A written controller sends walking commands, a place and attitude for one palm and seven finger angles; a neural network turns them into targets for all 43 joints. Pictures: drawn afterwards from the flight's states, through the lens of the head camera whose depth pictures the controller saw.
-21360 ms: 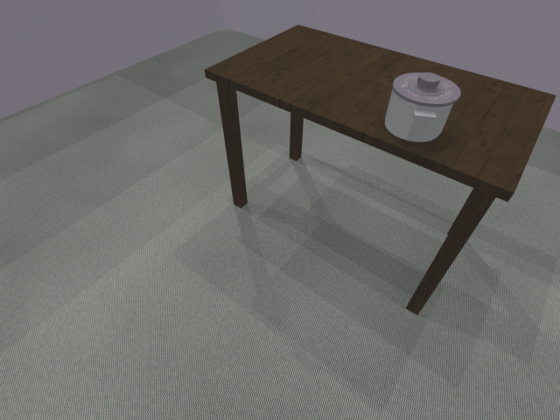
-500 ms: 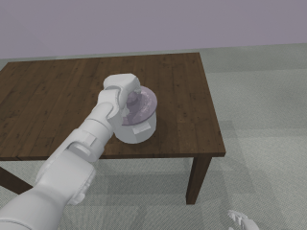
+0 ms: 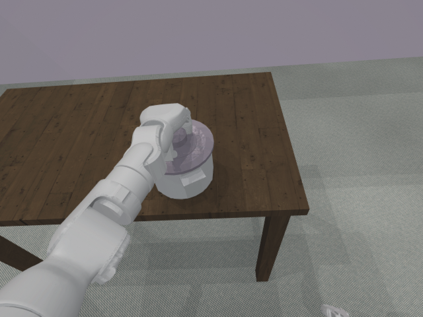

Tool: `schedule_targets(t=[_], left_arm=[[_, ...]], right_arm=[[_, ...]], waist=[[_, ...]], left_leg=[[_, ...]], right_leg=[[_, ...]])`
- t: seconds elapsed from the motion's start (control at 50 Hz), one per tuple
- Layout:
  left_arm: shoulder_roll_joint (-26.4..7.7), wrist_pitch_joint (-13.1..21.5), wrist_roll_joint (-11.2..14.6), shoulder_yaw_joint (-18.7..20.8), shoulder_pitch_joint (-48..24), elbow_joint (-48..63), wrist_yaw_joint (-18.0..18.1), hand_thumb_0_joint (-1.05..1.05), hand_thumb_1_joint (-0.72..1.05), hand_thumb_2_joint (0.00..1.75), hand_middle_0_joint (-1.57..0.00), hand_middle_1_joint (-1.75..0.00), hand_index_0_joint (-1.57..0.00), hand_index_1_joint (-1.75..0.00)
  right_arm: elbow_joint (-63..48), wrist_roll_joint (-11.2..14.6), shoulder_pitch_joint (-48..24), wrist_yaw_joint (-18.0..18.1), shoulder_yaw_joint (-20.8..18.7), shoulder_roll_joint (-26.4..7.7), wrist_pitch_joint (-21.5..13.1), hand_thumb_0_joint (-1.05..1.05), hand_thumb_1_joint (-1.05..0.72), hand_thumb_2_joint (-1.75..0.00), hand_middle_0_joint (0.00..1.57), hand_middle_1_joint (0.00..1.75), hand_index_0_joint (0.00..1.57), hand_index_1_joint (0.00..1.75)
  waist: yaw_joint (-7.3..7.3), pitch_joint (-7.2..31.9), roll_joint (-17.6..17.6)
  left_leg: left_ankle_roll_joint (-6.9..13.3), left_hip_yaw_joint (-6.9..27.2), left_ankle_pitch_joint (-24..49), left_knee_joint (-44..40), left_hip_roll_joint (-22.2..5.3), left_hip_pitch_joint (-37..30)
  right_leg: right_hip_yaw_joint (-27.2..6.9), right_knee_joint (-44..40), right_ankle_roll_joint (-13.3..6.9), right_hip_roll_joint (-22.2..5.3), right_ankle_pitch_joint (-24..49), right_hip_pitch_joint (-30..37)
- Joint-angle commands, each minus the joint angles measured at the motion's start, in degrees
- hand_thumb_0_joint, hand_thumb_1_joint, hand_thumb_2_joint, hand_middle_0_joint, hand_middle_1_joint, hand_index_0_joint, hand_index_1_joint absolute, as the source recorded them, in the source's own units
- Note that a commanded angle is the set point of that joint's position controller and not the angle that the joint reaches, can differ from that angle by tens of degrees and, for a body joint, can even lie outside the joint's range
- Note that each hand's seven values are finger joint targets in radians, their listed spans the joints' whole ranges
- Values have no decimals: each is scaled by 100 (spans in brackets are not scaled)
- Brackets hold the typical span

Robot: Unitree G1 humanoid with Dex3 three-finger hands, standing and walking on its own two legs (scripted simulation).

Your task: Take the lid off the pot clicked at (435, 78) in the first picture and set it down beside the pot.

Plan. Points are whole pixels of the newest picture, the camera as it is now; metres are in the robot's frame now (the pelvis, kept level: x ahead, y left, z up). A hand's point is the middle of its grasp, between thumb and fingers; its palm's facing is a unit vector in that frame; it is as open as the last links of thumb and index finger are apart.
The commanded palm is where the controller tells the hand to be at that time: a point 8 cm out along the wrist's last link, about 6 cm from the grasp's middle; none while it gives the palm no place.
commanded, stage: close the fingers and squeeze the knob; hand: left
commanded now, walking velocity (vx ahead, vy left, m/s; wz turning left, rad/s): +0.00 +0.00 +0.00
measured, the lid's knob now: (175, 137) +0.48 +0.08 +0.07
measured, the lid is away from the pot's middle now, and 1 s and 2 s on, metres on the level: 0.00 0.00 0.01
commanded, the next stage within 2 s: lift the lid straight up in 1.02 s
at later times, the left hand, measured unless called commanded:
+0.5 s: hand (169, 140) +0.45 +0.08 +0.10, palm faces -0.31 -0.08 -0.95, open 8.4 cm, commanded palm +0.43 +0.10 +0.16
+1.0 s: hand (168, 142) +0.44 +0.08 +0.09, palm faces -0.31 -0.07 -0.95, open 8.4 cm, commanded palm +0.43 +0.09 +0.16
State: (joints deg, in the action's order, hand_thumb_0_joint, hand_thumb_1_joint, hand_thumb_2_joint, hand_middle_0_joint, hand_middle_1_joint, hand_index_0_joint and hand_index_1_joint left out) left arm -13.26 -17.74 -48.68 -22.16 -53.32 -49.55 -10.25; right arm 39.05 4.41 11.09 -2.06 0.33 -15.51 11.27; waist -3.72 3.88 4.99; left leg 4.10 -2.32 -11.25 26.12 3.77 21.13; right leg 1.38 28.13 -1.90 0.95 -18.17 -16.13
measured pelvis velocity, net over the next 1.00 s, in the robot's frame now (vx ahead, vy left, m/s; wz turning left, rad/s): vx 0.00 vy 0.00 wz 0.00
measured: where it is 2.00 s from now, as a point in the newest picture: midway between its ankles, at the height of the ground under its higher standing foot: outside the picture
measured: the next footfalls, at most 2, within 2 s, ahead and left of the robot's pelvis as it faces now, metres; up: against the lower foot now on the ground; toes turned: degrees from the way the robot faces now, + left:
none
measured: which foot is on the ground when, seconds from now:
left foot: down 0.00-1.00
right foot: down 0.00-1.00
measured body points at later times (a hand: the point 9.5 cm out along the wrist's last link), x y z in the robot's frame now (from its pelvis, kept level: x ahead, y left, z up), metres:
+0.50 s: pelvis +0.01 +0.00 +0.00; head +0.03 -0.04 +0.45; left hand +0.46 +0.08 +0.15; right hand +0.14 -0.24 -0.13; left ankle +0.02 +0.08 -0.74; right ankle -0.05 -0.10 -0.74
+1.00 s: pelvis +0.00 +0.00 +0.00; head +0.02 -0.03 +0.45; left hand +0.45 +0.09 +0.15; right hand +0.12 -0.24 -0.13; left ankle +0.02 +0.08 -0.74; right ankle -0.05 -0.10 -0.74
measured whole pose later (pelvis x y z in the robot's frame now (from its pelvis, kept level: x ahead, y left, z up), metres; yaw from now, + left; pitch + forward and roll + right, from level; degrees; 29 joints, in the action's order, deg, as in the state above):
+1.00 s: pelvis +0.00 +0.00 +0.00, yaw +0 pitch +6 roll +0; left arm -13.7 -18.4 -48.7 -21.8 -52.4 -47.5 -10.8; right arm 38.2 4.6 9.4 -1.9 1.0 -15.0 11.8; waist -3.6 3.8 4.8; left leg 4.1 -2.2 -11.6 26.6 3.6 21.2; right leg 1.4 27.9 -1.9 1.2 -18.1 -15.9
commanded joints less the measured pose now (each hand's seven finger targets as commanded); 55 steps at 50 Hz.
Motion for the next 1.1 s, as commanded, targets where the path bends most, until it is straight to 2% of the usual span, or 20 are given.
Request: schedule_targets(t=[0.0, 0.08, 0.1, 0.14, 0.2, 0.26, 0.32, 0.38, 0.44, 0.5, 0.54, 0.58, 0.64, 0.8, 0.86, 0.92, 0.94, 0.98, 1.02, 1.08], left_arm=[[-948, -53, -110, 407, -2829, 708, 161, 0, 6, 109, -64, -84, -64, -84], [-819, -53, -172, 320, -2906, 877, 159, 0, 11, 105, -66, -88, -66, -88], [-940, -73, -148, 481, -2667, 733, 164, 0, 12, 105, -66, -89, -66, -89], [-986, -13, -173, 482, -2852, 998, 140, 0, 15, 103, -67, -90, -67, -90], [-723, -64, -161, 254, -2852, 1010, 123, 0, 19, 100, -69, -93, -69, -93], [-1129, -34, -117, 618, -2576, 925, 132, 0, 23, 96, -70, -95, -70, -95], [-653, -73, -86, 241, -2701, 807, 80, 0, 27, 92, -72, -96, -72, -96], [-1322, -89, -152, 743, -2649, 839, 143, 0, 31, 88, -74, -98, -74, -98], [-1041, 24, -188, 494, -2641, 1311, 86, 0, 27, 96, -72, -95, -71, -94], [-1240, 9, -197, 653, -2255, 1303, 108, 0, 27, 99, -72, -95, -71, -93], [-1168, -4, -179, 558, -2420, 1255, 99, 0, 27, 100, -72, -95, -71, -92], [-975, -71, -181, 397, -2591, 1372, 116, 0, 29, 101, -73, -95, -71, -92], [-1085, -75, -173, 509, -2357, 1361, 112, 0, 32, 103, -73, -95, -72, -92], [-1054, -184, -167, 447, -2550, 907, 127, 0, 41, 106, -76, -96, -74, -92], [-1253, -112, -203, 603, -2682, 1012, 132, 0, 44, 108, -77, -96, -75, -93], [-968, -54, -156, 443, -2731, 1177, 80, 0, 47, 109, -78, -97, -76, -94], [-1167, -46, -189, 544, -2710, 1223, 89, 0, 48, 109, -79, -97, -77, -94], [-1199, -50, -192, 571, -2637, 1149, 115, 0, 50, 110, -80, -98, -78, -95], [-901, -34, -118, 408, -2589, 1139, 76, 0, 52, 110, -80, -98, -78, -95], [-1138, -66, -157, 563, -2591, 1038, 128, 0, 53, 110, -81, -98, -79, -96]], right_arm=[[-691, 50, -452, 52, -149, -599, -169, 0, -90, -90, 20, 30, 20, 30], [-703, 26, -457, 17, -167, -583, -178, 0, -90, -90, 20, 30, 20, 30], [-704, 22, -420, 15, -165, -575, -178, 0, -90, -90, 20, 30, 20, 30], [-748, 14, -480, 4, -161, -597, -160, 0, -90, -90, 20, 30, 20, 30], [-751, 18, -483, -13, -177, -565, -142, 0, -90, -90, 20, 30, 20, 30], [-769, 12, -524, 13, -149, -591, -140, 0, -90, -90, 20, 30, 20, 30], [-757, 34, -528, 25, -139, -559, -114, 0, -90, -90, 20, 30, 20, 30], [-746, 16, -513, 71, -113, -603, -130, 0, -90, -90, 20, 30, 20, 30], [-856, 4, -613, 23, -131, -542, -143, 0, -90, -90, 20, 30, 20, 30], [-892, 22, -626, -22, -130, -547, -130, 0, -90, -90, 20, 30, 20, 30], [-865, 40, -663, -12, -120, -562, -94, 0, -90, -90, 20, 30, 20, 30], [-839, 50, -638, -24, -166, -539, -89, 0, -90, -90, 20, 30, 20, 30], [-882, 45, -681, -42, -159, -553, -110, 0, -90, -90, 20, 30, 20, 30], [-764, 64, -609, 25, -111, -562, -96, 0, -90, -90, 20, 30, 20, 30], [-775, 40, -598, 53, -115, -573, -123, 0, -90, -90, 20, 30, 20, 30], [-818, 31, -609, 44, -137, -542, -137, 0, -90, -90, 20, 30, 20, 30], [-812, 35, -617, 38, -140, -567, -139, 0, -90, -90, 20, 30, 20, 30], [-797, 35, -611, 32, -124, -564, -138, 0, -90, -90, 20, 30, 20, 30], [-836, 37, -604, 23, -147, -540, -141, 0, -90, -90, 20, 30, 20, 30], [-762, 35, -558, 28, -157, -567, -141, 0, -90, -90, 20, 30, 20, 30]], waist=[[-46, 1856, -1005], [-29, 2060, -686], [20, 2047, -838], [6, 2190, -766], [-37, 2157, -810], [44, 2191, -1040], [-53, 1852, -1050], [68, 2032, -1034], [74, 2304, -669], [120, 2326, -823], [54, 2044, -897], [8, 2023, -960], [80, 2167, -759], [13, 1908, -897], [46, 2132, -868], [20, 2167, -871], [37, 2169, -794], [54, 2182, -839], [19, 2064, -884], [38, 2026, -907]], left_leg=[[96, 362, 1314, 18, -69, -1388], [72, 423, 1614, 76, -85, -1672], [81, 423, 1677, 103, -85, -1607], [72, 447, 1772, 117, -103, -1675], [77, 412, 1811, 138, -93, -1696], [102, 367, 1906, 156, -73, -1539], [103, 342, 1778, 137, -58, -1378], [105, 318, 1679, 112, -52, -1374], [90, 386, 2091, 204, -75, -1667], [90, 379, 2251, 247, -91, -1645], [82, 349, 1917, 189, -95, -1444], [92, 364, 1879, 183, -97, -1555], [81, 401, 1988, 209, -89, -1644], [72, 361, 1497, 103, -85, -1426], [84, 381, 1541, 105, -78, -1483], [94, 391, 1670, 135, -86, -1521], [94, 386, 1675, 143, -91, -1571], [85, 408, 1756, 131, -88, -1580], [94, 407, 1742, 134, -94, -1513], [98, 393, 1615, 113, -87, -1557]], right_leg=[[-86, -257, -5, 20, 2347, 105], [-59, -192, -40, 24, 2414, -3], [-52, -187, -36, 35, 2493, 91], [-68, -159, -45, 13, 2574, 116], [-51, -172, -24, 22, 2626, 64], [-113, -164, -4, -4, 2959, 354], [-69, -210, -15, -4, 2848, 137], [-142, -204, 1, -11, 2868, 386], [-107, -122, -29, -27, 3046, 340], [-115, -122, -8, -3, 3178, 456], [-104, -164, -7, -8, 3015, 357], [-62, -181, -7, 22, 2885, 214], [-83, -146, -29, 19, 2850, 258], [-68, -223, -10, 32, 2507, 161], [-99, -204, -23, 16, 2567, 296], [-84, -214, -33, -1, 2667, 277], [-111, -216, -27, 3, 2694, 283], [-97, -193, -25, 19, 2726, 311], [-72, -228, -32, 7, 2690, 235], [-81, -251, -20, 36, 2589, 216]])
